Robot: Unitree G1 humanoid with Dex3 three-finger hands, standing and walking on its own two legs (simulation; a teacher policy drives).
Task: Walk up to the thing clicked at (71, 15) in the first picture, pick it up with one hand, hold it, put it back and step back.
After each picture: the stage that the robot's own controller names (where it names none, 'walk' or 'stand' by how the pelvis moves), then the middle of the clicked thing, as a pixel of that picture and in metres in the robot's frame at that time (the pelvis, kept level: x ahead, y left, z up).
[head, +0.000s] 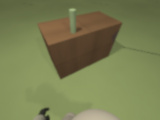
stand; (72, 22) +0.95 +0.26 +0.11
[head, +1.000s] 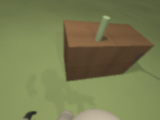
walk; (101, 29) +0.85 -0.05 +0.12
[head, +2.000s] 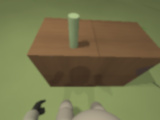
walk; (73, 33) +0.58 +0.16 +0.14
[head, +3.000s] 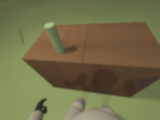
walk; (56, 40) +0.55 +0.29 +0.14
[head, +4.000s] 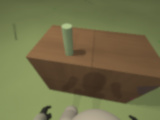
stand; (68, 41) +0.53 +0.22 +0.13
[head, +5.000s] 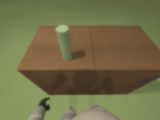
stand; (65, 45) +0.47 +0.17 +0.13
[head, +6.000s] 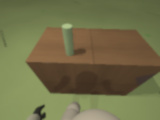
walk; (68, 41) +0.54 +0.22 +0.13
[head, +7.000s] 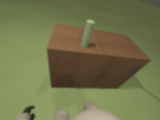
walk; (86, 35) +0.72 +0.03 +0.15
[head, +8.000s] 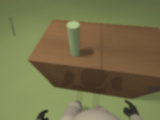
stand; (74, 42) +0.48 +0.17 +0.12
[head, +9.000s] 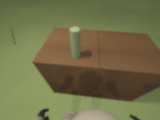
stand; (75, 44) +0.53 +0.15 +0.12
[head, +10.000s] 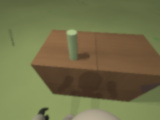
stand; (72, 46) +0.52 +0.17 +0.10
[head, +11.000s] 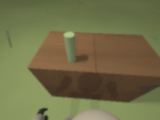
stand; (70, 49) +0.49 +0.18 +0.10
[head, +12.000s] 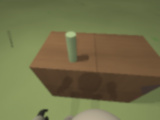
stand; (72, 48) +0.50 +0.17 +0.10
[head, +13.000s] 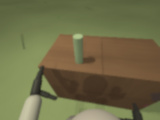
rise first; (78, 50) +0.50 +0.15 +0.11
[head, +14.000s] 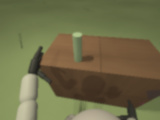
go down; (77, 48) +0.53 +0.13 +0.11
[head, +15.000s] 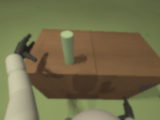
go down; (68, 50) +0.47 +0.14 +0.12
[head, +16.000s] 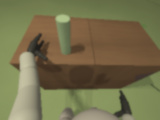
close in; (64, 38) +0.51 +0.15 +0.14
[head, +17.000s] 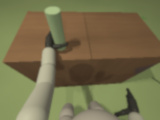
close; (57, 32) +0.52 +0.16 +0.17
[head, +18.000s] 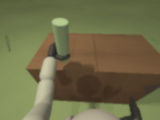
lift; (62, 44) +0.39 +0.17 +0.25
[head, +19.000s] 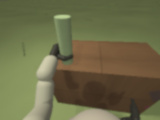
lift; (65, 43) +0.33 +0.16 +0.32
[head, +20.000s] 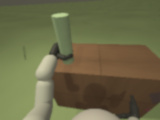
hold; (65, 42) +0.32 +0.15 +0.34
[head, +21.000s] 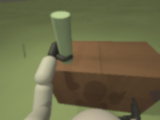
hold; (64, 42) +0.31 +0.14 +0.33
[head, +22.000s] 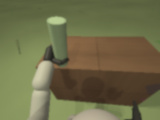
crouch; (60, 46) +0.32 +0.17 +0.30
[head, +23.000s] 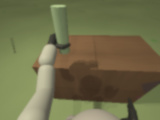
crouch; (62, 32) +0.43 +0.17 +0.31
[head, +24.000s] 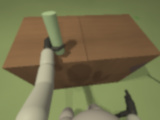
lower; (55, 36) +0.53 +0.17 +0.15
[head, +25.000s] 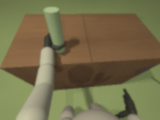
lower; (56, 33) +0.52 +0.17 +0.17
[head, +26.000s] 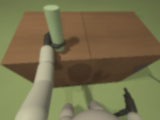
lower; (56, 32) +0.53 +0.16 +0.17
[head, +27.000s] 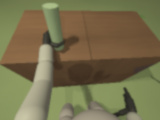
lower; (55, 30) +0.53 +0.17 +0.17
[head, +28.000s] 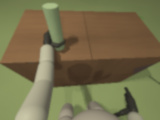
loosen; (55, 30) +0.53 +0.17 +0.17
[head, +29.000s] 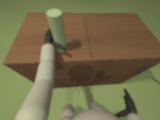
withdraw; (58, 34) +0.52 +0.16 +0.16
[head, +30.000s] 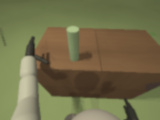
sink last; (73, 46) +0.48 +0.13 +0.14
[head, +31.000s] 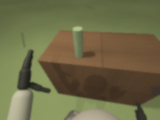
stand; (78, 44) +0.54 +0.15 +0.14
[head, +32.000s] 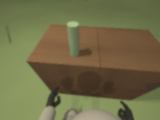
stand; (73, 41) +0.51 +0.14 +0.16
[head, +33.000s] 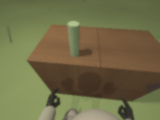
stand; (74, 41) +0.51 +0.14 +0.16
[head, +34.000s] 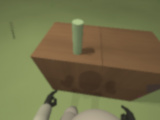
stand; (77, 39) +0.53 +0.14 +0.16
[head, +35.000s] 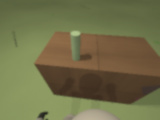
stand; (75, 47) +0.53 +0.15 +0.11
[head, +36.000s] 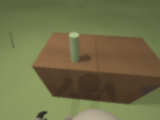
stand; (74, 49) +0.52 +0.15 +0.10
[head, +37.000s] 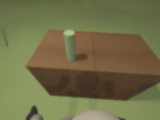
walk; (70, 47) +0.50 +0.17 +0.11
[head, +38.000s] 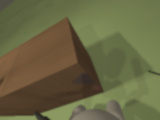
walk; out of the picture +0.10 +0.83 +0.28
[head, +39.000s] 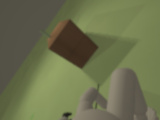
walk; (45, 33) +1.19 +1.58 +0.32
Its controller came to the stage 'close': yes
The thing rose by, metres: 0.21
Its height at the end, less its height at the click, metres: +0.00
